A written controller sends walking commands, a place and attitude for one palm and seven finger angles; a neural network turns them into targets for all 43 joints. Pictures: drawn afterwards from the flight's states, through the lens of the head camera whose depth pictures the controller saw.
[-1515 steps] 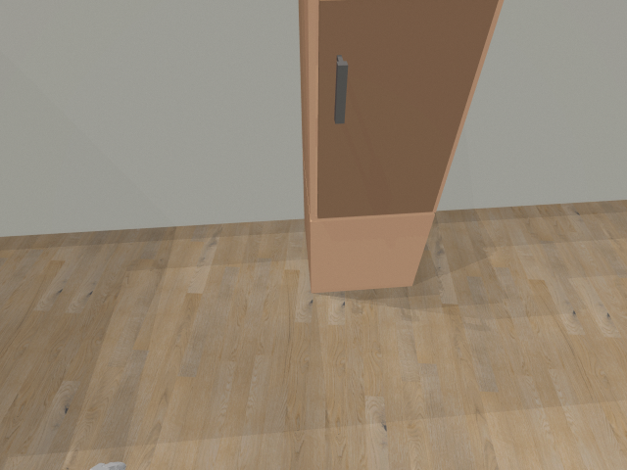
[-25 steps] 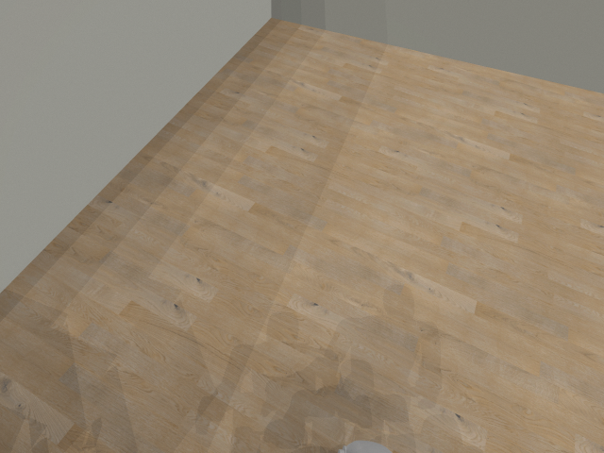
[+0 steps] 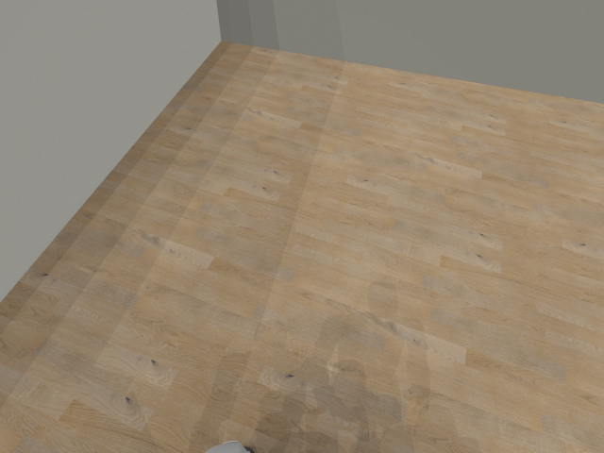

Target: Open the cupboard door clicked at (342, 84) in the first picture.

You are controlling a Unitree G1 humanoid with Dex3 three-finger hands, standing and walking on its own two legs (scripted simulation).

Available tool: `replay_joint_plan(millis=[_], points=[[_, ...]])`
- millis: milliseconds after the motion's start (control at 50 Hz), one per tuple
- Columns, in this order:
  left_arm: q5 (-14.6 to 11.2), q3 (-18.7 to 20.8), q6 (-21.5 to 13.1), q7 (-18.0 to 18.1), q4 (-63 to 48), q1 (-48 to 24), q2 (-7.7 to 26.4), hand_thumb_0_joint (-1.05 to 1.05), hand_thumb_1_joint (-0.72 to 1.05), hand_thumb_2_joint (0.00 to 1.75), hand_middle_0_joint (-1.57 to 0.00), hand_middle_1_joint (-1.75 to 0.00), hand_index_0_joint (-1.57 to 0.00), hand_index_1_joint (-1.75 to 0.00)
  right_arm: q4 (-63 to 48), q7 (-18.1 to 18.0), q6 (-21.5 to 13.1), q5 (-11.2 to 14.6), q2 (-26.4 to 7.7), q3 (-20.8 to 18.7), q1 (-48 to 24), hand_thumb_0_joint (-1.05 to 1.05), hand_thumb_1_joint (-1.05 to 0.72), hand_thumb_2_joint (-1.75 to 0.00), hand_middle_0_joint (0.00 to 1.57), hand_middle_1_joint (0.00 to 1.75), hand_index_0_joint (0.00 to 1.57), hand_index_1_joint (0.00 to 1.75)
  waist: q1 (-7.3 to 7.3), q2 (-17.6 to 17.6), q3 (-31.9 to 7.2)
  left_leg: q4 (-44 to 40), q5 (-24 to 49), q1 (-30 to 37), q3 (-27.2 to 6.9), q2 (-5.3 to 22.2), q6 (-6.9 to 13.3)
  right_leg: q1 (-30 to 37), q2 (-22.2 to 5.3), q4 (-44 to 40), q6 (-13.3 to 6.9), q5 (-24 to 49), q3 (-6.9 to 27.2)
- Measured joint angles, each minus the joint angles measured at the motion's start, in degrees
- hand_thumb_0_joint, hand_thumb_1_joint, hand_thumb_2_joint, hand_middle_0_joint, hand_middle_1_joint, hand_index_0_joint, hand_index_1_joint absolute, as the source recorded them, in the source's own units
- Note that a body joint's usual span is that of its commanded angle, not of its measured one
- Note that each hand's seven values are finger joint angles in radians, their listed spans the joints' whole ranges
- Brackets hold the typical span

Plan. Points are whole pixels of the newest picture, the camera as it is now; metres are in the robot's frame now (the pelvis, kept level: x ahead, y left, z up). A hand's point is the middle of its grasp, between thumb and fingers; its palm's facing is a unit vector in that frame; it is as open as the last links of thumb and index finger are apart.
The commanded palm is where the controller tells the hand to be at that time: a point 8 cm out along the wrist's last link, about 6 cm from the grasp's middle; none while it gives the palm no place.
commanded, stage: walk to a spot facing it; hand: left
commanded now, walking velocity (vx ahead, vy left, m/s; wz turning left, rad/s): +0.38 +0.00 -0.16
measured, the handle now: out of the picture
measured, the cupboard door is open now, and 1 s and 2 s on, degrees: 49 49 49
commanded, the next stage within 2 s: turn to face it in 0.28 s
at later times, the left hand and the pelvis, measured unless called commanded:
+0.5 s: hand (235, 345) +0.31 +0.13 -0.16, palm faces -0.01 -0.98 -0.22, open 7.3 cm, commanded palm none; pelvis +0.23 -0.05 +0.00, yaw -2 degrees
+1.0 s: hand (236, 293) +0.41 +0.14 -0.16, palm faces +0.25 -0.94 -0.25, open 7.4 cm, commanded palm none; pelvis +0.34 -0.08 +0.00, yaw +14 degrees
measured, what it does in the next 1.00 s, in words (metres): walks ahead: left foot, then right foot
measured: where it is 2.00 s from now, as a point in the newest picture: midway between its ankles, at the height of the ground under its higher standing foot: (339, 383)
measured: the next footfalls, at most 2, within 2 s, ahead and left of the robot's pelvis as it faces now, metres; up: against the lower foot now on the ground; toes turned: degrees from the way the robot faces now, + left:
left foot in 0.02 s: +0.14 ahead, +0.13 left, +0.00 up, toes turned +9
right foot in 0.36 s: +0.28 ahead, -0.15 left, +0.00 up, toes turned -11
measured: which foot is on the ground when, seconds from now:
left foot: up 0.00-0.00, down 0.02-0.36, up 0.38-0.68, down 0.70-1.00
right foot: down 0.00-0.02, up 0.04-0.34, down 0.36-0.70, up 0.72-1.00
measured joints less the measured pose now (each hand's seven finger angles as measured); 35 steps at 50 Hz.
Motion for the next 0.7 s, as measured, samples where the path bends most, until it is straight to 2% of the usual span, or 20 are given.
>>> replay_joint_plan(millis=[20,60,100,140,180,220,320,340,360,400,440,480,520,580,660,680,700], points=[[-0.1,0.0,0.3,-0.1,0.3,1.1,-0.3,0.0,0.92,0.9,-0.21,-0.3,-0.2,-0.3,-0.5,-0.1,-0.8,-0.2,-0.3,0.0,-0.5,0.0,-0.91,-0.9,0.2,0.3,0.19,0.3,0.27,0.6,-0.3,-1.2,2.4,0.9,-0.1,0.1,1.3,-1.0,0.1,4.2,-0.1,-2.3,0.2],[0.0,0.0,1.3,-0.1,1.1,1.8,0.1,0.0,0.92,0.9,-0.21,-0.3,-0.2,-0.3,-1.0,-0.7,-1.7,-0.7,0.5,0.1,-1.4,0.0,-0.91,-0.9,0.2,0.3,0.19,0.3,0.08,-0.5,-0.2,3.1,1.2,0.9,1.1,-0.1,2.9,-6.6,-0.4,20.8,-1.1,-6.5,1.8],[0.3,0.2,2.1,-0.2,1.6,1.0,0.5,0.01,0.92,0.9,-0.2,-0.3,-0.2,-0.3,-1.3,-1.2,-2.0,-0.8,1.4,0.2,-0.7,0.0,-0.91,-0.9,0.2,0.3,0.2,0.3,-0.1,-1.2,-0.7,3.3,-1.7,2.7,2.0,-0.6,2.8,-13.5,-0.7,35.7,-1.6,-4.4,2.3],[0.6,0.4,2.4,-0.6,1.0,-0.7,0.5,0.01,0.91,0.9,-0.2,-0.3,-0.2,-0.3,-0.9,-2.1,-2.2,-0.6,1.8,-0.3,0.7,0.0,-0.93,-0.9,0.2,0.3,0.2,0.3,0.16,-1.3,-1.0,0.1,-1.9,5.6,2.4,-1.2,2.0,-19.0,-2.0,41.4,-1.3,-0.5,1.9],[0.7,0.4,2.5,-1.0,-0.5,-2.6,0.0,0.01,0.91,0.9,-0.2,-0.3,-0.19,-0.3,0.2,-2.3,-2.1,-0.6,1.1,-0.5,2.2,-0.01,-0.95,-0.9,0.2,0.3,0.2,0.3,0.63,-0.8,-1.1,-3.8,-1.3,8.7,2.9,-1.5,1.8,-22.3,-3.5,37.6,-0.8,2.2,1.1],[0.6,0.2,2.3,-1.3,-2.1,-4.3,-0.6,0.01,0.91,0.9,-0.2,-0.3,-0.19,-0.3,1.4,-2.0,-1.7,-0.7,0.4,-0.4,3.7,-0.01,-0.95,-0.9,0.2,0.3,0.2,0.3,0.77,0.0,-1.2,-7.0,-1.2,11.7,3.2,-1.4,1.5,-23.3,-4.6,28.8,-0.5,3.9,0.0],[0.7,0.2,1.6,-1.6,-4.5,-7.4,-0.4,0.01,0.92,0.9,-0.2,-0.3,-0.19,-0.3,3.8,-1.3,0.3,-0.7,-0.4,-0.4,7.4,0.0,-0.93,-0.9,0.2,0.3,0.2,0.3,-0.31,1.2,-0.7,-7.2,-5.3,17.0,3.8,-0.2,-0.9,-20.4,-4.5,11.8,-0.3,8.2,-2.2],[0.7,0.2,1.3,-1.7,-4.8,-7.6,-0.1,0.01,0.92,0.9,-0.2,-0.3,-0.19,-0.3,4.2,-1.2,0.7,-0.6,-0.4,-0.3,8.3,0.0,-0.93,-0.9,0.2,0.3,0.2,0.3,-0.46,1.1,-0.7,-5.4,-7.2,17.5,3.9,0.1,-1.5,-18.8,-4.1,9.2,-0.5,8.1,-2.3],[0.8,0.2,0.7,-1.6,-5.2,-7.6,0.3,0.01,0.91,0.9,-0.2,-0.3,-0.19,-0.3,4.5,-1.1,1.0,-0.4,-0.3,-0.3,9.3,0.0,-0.93,-0.9,0.2,0.3,0.2,0.3,-0.5,0.6,-0.9,-1.9,-9.8,16.9,4.0,0.3,-1.3,-17.6,-4.0,7.3,-1.6,8.2,-1.8],[0.5,0.2,-0.3,-0.9,-4.9,-8.3,-0.3,0.0,0.91,0.9,-0.2,-0.3,-0.2,-0.3,5.8,-1.0,2.3,0.1,-1.0,-0.3,9.0,0.0,-0.92,-0.9,0.2,0.3,0.2,0.3,-0.28,2.1,-0.1,12.3,-16.3,12.2,0.6,0.9,-0.3,-17.7,-3.0,11.0,-2.6,6.6,-2.5],[0.3,-0.1,-0.6,0.1,-4.6,-7.9,-1.2,0.0,0.91,0.9,-0.2,-0.3,-0.2,-0.3,6.5,-1.2,3.1,0.4,-1.3,-0.5,7.5,0.0,-0.92,-0.9,0.2,0.3,0.2,0.3,-0.62,2.8,0.4,24.7,-16.0,6.3,-2.3,0.0,0.1,-15.3,-2.2,10.0,-2.7,5.3,-3.4],[0.3,-0.6,-0.7,0.9,-4.0,-6.9,-1.9,0.0,0.91,0.9,-0.2,-0.3,-0.2,-0.3,6.1,-1.6,3.1,0.5,-1.1,-0.4,6.0,0.01,-0.92,-0.9,0.2,0.3,0.19,0.3,-1.15,2.6,0.3,28.4,-13.7,1.7,-2.9,-0.5,-0.1,-12.1,-1.9,6.1,-2.1,5.8,-4.4],[0.1,-0.2,-1.0,1.9,-3.3,-5.9,-1.6,0.0,0.93,0.9,-0.2,-0.3,-0.2,-0.3,5.1,-1.7,2.8,0.6,-0.3,-0.2,4.7,0.01,-0.92,-0.9,0.2,0.3,0.19,0.3,-1.4,1.6,0.0,25.2,-11.7,-1.0,-2.7,-0.9,-0.3,-9.2,-1.9,2.3,-2.3,6.3,-5.3],[0.2,-0.6,-0.7,1.8,-2.3,-4.8,-0.9,0.0,0.94,0.9,-0.21,-0.3,-0.2,-0.3,3.4,-1.4,2.6,0.8,0.7,0.2,2.7,0.01,-0.92,-0.9,0.2,0.3,0.19,0.3,-1.24,0.3,0.1,16.1,-8.0,-2.4,-1.2,-1.4,-0.4,-5.7,-2.2,-0.7,-2.0,5.8,-6.7],[0.0,-0.7,0.5,1.7,-1.8,-3.8,-1.0,0.0,0.93,0.9,-0.21,-0.3,-0.2,-0.3,1.7,-1.1,2.9,0.6,0.3,0.4,0.0,0.01,-0.93,-0.9,0.2,0.3,0.19,0.3,-0.61,-0.5,1.3,4.8,-1.3,-0.7,0.6,-2.5,0.0,-3.0,-3.0,2.1,-0.7,1.4,-8.9],[-0.2,-0.8,0.9,1.7,-2.0,-3.2,-1.1,0.0,0.93,0.9,-0.21,-0.3,-0.2,-0.3,1.0,-0.9,2.8,0.5,-0.1,0.5,-0.2,0.01,-0.94,-0.9,0.2,0.3,0.19,0.3,-0.44,-0.4,1.3,1.9,3.2,0.5,0.7,-2.7,0.6,-3.2,-3.3,4.8,-0.2,-0.6,-9.3],[-0.4,-0.8,1.4,1.6,-2.3,-2.4,-1.3,0.0,0.92,0.9,-0.21,-0.3,-0.2,-0.3,0.2,-0.8,2.5,0.2,-0.8,0.4,-0.3,0.01,-0.93,-0.9,0.2,0.3,0.19,0.3,-0.31,0.3,0.9,1.2,5.3,0.9,0.0,-2.5,2.9,-4.7,-3.4,9.3,0.6,-2.7,-9.6]])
